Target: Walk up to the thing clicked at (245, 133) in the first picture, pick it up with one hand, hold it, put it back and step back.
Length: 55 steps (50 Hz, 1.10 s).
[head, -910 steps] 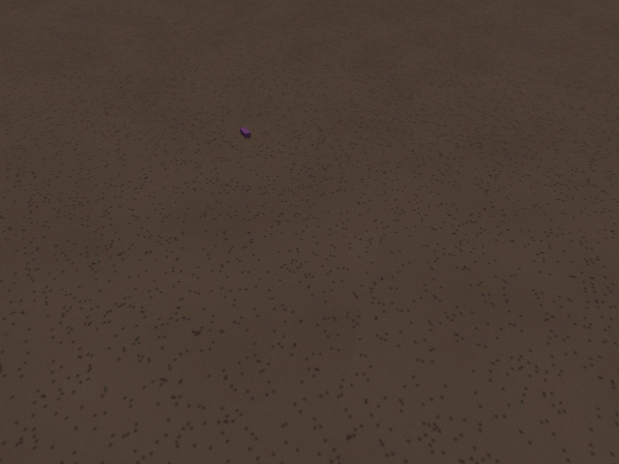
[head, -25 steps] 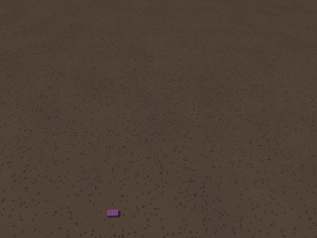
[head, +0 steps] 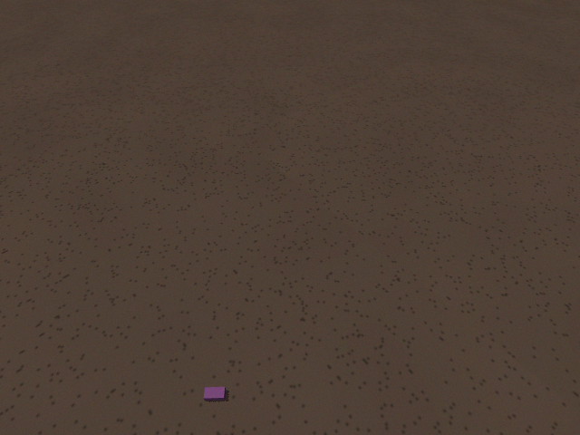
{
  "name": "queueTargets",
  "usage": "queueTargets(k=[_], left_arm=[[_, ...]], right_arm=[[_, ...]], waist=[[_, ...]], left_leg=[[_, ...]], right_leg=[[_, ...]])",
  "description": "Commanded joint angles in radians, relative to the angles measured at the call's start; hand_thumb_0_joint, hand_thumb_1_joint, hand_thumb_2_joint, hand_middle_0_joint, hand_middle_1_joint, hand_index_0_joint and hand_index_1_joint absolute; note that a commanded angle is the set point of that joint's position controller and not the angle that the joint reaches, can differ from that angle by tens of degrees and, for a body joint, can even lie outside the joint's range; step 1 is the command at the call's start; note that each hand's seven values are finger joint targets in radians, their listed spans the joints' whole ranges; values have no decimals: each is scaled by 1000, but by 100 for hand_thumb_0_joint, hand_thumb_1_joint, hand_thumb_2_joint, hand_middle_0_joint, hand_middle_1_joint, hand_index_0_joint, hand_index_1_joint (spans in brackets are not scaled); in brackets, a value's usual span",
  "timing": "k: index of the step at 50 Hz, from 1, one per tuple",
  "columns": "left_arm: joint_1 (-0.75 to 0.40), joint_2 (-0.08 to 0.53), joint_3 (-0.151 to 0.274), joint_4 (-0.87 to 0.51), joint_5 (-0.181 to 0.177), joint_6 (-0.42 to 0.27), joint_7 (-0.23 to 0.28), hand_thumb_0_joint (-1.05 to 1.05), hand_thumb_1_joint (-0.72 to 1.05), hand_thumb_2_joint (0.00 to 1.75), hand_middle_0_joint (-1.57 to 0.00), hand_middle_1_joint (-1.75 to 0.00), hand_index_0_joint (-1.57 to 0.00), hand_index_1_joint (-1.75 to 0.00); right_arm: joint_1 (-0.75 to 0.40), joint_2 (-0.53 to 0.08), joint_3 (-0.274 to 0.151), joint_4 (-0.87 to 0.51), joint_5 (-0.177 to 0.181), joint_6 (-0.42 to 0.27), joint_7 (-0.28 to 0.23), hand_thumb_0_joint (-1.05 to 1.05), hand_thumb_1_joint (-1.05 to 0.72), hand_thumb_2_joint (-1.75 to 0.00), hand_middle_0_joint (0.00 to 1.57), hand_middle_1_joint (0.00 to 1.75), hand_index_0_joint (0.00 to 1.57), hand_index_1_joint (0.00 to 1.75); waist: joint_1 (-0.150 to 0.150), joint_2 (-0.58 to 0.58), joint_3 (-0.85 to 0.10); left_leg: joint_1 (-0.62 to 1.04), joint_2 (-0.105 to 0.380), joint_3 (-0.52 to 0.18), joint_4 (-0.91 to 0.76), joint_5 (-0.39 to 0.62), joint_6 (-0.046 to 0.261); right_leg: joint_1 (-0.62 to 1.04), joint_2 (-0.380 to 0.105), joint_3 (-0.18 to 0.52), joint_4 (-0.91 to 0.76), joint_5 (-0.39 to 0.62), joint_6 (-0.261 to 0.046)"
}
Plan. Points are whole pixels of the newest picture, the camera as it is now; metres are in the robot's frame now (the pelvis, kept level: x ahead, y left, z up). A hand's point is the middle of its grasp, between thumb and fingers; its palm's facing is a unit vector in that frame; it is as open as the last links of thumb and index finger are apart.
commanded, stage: walk up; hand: left
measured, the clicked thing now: (214, 393) +0.41 +0.25 -0.77
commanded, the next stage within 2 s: stand in 0.52 s
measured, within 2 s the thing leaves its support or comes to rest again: neither
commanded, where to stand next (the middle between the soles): +0.07 +0.00 m, yaw +0 degrees
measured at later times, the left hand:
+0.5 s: hand out of the picture +0.09 +0.26 -0.16, palm faces +0.01 -0.94 -0.33, open 7.4 cm
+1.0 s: hand out of the picture +0.06 +0.26 -0.15, palm faces -0.01 -0.94 -0.35, open 7.4 cm
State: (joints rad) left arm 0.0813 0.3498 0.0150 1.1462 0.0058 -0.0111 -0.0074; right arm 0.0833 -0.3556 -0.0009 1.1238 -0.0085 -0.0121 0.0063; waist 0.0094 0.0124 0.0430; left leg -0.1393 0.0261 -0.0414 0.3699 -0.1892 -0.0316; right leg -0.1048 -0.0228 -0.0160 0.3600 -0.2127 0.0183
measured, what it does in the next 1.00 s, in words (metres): stands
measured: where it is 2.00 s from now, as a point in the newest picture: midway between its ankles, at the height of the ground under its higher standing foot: outside the picture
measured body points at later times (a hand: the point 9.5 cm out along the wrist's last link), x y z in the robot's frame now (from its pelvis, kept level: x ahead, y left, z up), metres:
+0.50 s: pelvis +0.00 +0.01 +0.00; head +0.01 +0.01 +0.45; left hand +0.09 +0.31 -0.13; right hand +0.08 -0.30 -0.13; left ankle +0.01 +0.14 -0.75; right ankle -0.01 -0.13 -0.75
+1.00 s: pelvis -0.01 +0.01 +0.00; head +0.00 +0.01 +0.45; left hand +0.06 +0.31 -0.13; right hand +0.08 -0.29 -0.13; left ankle +0.01 +0.14 -0.75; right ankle -0.01 -0.13 -0.75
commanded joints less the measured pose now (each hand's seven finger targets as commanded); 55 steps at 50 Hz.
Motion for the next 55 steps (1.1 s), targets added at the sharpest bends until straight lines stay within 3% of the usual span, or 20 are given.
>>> queueTargets(k=[1, 22, 25, 26, 30, 36, 41, 48, 55], left_arm=[[-69, 218, 44, -63, 2, -19, 11, 0, 90, 90, -20, -30, -20, -30], [-40, 208, 48, -60, 6, -13, 11, 0, 90, 90, -20, -30, -20, -30], [-54, 207, 48, -63, 5, -13, 12, 0, 90, 90, -20, -30, -20, -30], [-43, 209, 42, -68, 3, -14, 14, 0, 90, 90, -20, -30, -20, -30], [-26, 209, 40, -64, 3, -16, 14, 0, 90, 90, -20, -30, -20, -30], [-32, 212, 34, -66, 2, -15, 12, 0, 90, 90, -20, -30, -20, -30], [-22, 214, 31, -67, 5, -16, 14, 0, 90, 90, -20, -30, -20, -30], [-16, 217, 31, -67, 6, -14, 11, 0, 90, 90, -20, -30, -20, -30], [-11, 225, 31, -70, 5, -16, 10, 0, 90, 90, -20, -30, -20, -30]], right_arm=[[-43, -210, -44, -56, 1, -22, -12, 0, -90, -90, 20, 30, 20, 30], [-29, -207, -43, -48, 0, -22, -15, 0, -90, -90, 20, 30, 20, 30], [-17, -206, -44, -47, -1, -22, -16, 0, -90, -90, 20, 30, 20, 30], [-38, -212, -40, -55, -3, -19, -19, 0, -90, -90, 20, 30, 20, 30], [-25, -212, -38, -55, 1, -19, -18, 0, -90, -90, 20, 30, 20, 30], [-32, -212, -35, -56, 3, -18, -15, 0, -90, -90, 20, 30, 20, 30], [-40, -214, -36, -58, 1, -15, -14, 0, -90, -90, 20, 30, 20, 30], [-35, -212, -35, -53, 0, -12, -11, 0, -90, -90, 20, 30, 20, 30], [-26, -212, -36, -50, -1, -15, -9, 0, -90, -90, 20, 30, 20, 30]], waist=[[-13, -18, -69], [-7, -2, -79], [-12, -13, -64], [-1, -3, -34], [-3, -5, -76], [-6, -9, -83], [-6, -16, -89], [-8, -10, -40], [-8, -11, -48]], left_leg=[[16, 80, -48, -53, 155, 48], [7, 81, -60, -67, 161, 56], [1, 76, -62, -67, 174, 51], [-4, 93, -70, -64, 232, 44], [17, 98, -65, -57, 259, 48], [28, 98, -70, -76, 209, 43], [43, 99, -66, -69, 204, 48], [-2, 92, -70, -95, 83, 47], [-2, 91, -76, -96, 75, 49]], right_leg=[[8, -98, 70, -74, 128, -39], [47, -93, 53, -71, 132, -33], [43, -92, 56, -72, 136, -33], [21, -108, 67, -72, 179, -29], [61, -113, 66, -70, 221, -28], [48, -108, 65, -80, 157, -25], [37, -113, 67, -82, 168, -25], [8, -108, 71, -97, 72, -28], [6, -112, 79, -96, 59, -32]])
